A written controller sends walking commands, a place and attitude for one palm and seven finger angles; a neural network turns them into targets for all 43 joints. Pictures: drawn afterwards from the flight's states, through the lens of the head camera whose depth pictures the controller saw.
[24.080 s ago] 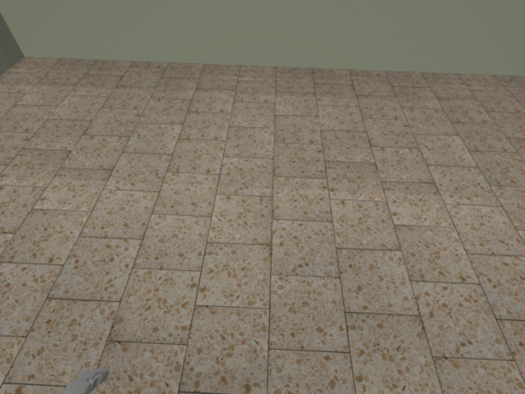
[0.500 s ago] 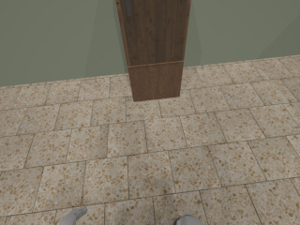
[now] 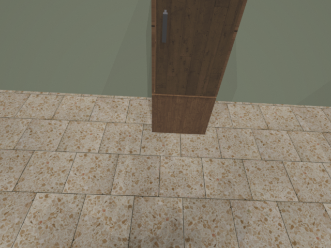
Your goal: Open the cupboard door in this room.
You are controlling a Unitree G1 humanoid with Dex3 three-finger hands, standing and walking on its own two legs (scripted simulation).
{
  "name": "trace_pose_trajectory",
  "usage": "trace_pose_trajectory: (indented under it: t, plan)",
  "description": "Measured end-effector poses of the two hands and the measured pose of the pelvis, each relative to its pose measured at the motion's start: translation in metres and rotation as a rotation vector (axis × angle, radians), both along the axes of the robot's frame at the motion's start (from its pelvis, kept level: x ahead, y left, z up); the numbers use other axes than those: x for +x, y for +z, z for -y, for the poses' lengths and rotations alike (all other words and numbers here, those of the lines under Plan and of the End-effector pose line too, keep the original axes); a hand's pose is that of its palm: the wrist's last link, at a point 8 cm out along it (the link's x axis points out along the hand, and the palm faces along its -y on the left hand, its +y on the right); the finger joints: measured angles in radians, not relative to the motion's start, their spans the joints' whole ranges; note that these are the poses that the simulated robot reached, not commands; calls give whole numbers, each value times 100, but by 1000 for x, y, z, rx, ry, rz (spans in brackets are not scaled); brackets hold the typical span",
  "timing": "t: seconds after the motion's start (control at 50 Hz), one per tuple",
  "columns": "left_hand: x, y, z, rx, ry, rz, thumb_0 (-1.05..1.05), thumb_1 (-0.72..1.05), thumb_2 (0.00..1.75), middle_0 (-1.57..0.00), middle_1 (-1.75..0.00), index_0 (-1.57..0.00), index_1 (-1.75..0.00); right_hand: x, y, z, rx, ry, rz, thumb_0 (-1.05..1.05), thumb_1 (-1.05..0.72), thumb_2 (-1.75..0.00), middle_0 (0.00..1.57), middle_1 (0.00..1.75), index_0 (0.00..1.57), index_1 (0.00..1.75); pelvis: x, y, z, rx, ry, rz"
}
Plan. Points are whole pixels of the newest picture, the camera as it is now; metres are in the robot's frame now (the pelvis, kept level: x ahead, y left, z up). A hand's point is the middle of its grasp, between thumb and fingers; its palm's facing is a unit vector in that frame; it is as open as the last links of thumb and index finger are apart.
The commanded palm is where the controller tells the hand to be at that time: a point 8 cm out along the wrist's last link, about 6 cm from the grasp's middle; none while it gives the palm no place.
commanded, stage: stand and wait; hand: left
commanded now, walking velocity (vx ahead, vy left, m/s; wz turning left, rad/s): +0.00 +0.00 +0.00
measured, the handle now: (164, 26) +1.00 +0.11 +0.08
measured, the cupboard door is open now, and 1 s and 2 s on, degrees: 0 0 0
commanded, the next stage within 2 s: look at it before walking up in 1.28 s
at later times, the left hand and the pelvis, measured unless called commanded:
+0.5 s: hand out of the picture +0.05 +0.16 -0.17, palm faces +0.01 -0.98 -0.21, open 7.3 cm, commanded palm none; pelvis +0.05 -0.01 +0.01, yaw +0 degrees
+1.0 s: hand out of the picture +0.00 +0.12 -0.17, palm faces +0.05 -0.99 -0.16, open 7.4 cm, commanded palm none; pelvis +0.03 -0.03 +0.01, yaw +0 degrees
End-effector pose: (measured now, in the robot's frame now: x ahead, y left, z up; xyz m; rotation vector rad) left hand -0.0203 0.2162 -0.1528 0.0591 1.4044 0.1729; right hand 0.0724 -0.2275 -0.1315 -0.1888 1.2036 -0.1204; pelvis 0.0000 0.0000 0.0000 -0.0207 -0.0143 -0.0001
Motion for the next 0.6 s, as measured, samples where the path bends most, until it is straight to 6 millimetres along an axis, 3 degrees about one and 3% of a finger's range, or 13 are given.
trace_pose_trajectory:
  t: [0.1,0.22,0.42,0.6]
  plan:
    - [-1,-3,1,-27,-15,-80,0,91,90,-20,-30,-20,-30,13,3,-16,-2,-22,9,0,-93,-90,20,29,20,30,17,2,-8,30,-25,7]
    - [19,6,1,5,-43,-73,1,91,90,-20,-30,-20,-30,10,-7,-10,4,-63,-35,-1,-96,-89,20,29,21,30,29,3,-8,38,-19,15]
    - [58,16,3,52,-72,-13,1,91,90,-20,-30,-20,-30,-28,-10,0,26,-91,-174,0,-94,-89,20,29,20,30,44,8,5,32,-11,5]
    - [64,19,11,71,-72,-2,1,92,90,-20,-30,-20,-30,-60,-14,-6,72,-109,-265,0,-92,-89,20,29,20,30,45,9,17,33,-6,12]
